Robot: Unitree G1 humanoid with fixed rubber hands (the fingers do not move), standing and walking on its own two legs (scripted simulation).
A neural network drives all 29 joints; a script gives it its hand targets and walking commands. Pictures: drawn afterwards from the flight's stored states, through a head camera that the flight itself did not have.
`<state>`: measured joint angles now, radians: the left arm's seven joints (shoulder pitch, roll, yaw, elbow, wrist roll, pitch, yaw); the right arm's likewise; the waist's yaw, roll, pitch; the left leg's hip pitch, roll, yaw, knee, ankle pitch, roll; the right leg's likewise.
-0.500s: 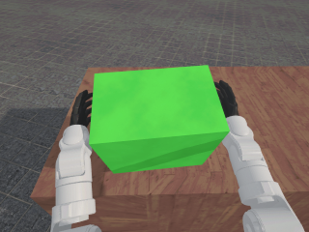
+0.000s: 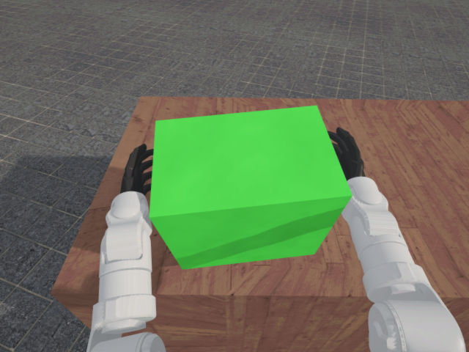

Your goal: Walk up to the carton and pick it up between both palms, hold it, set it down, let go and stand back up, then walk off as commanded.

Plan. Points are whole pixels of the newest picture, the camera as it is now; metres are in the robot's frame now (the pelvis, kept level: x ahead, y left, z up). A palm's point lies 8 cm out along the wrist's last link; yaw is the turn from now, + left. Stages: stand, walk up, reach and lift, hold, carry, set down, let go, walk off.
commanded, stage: set down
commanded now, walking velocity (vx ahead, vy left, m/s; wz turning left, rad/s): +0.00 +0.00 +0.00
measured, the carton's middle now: (243, 194) +0.40 -0.01 +0.07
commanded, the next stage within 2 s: none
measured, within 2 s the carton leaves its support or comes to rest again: neither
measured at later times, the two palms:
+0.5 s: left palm (137, 200) +0.36 +0.17 +0.10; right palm (348, 180) +0.38 -0.19 +0.12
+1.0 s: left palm (146, 203) +0.38 +0.17 +0.07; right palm (342, 182) +0.40 -0.20 +0.09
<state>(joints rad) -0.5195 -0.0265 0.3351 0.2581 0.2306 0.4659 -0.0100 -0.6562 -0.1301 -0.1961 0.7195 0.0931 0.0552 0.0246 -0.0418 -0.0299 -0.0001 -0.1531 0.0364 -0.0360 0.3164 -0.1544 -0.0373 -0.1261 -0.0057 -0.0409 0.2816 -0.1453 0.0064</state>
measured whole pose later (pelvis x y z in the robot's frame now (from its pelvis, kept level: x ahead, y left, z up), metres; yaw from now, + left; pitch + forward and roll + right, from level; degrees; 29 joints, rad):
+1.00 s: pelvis +0.02 +0.00 +0.00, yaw +0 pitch +1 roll +0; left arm -0.49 -0.06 0.32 0.39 0.23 0.29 0.03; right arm -0.63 -0.13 -0.25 0.81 0.03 -0.06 0.07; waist -0.02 -0.03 0.04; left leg -0.15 0.04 -0.04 0.32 -0.18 -0.04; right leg -0.13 -0.01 -0.04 0.28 -0.17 0.01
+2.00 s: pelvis +0.01 +0.00 +0.00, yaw +0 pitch +1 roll +0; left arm -0.52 -0.11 0.38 0.49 0.25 0.14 0.02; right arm -0.58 -0.13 -0.33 0.82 -0.04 -0.12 0.10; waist -0.02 -0.03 0.05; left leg -0.15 0.04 -0.03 0.32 -0.17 -0.03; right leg -0.13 -0.01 -0.04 0.28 -0.16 0.01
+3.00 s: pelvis +0.03 +0.00 +0.00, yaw -3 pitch +4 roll -1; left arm -0.50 0.01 0.26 0.74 0.17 -0.05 0.13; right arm -0.65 -0.21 -0.09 1.04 0.09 -0.25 0.01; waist -0.01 -0.03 0.06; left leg -0.20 0.05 0.01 0.33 -0.20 -0.04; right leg -0.19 0.01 0.00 0.29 -0.17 0.01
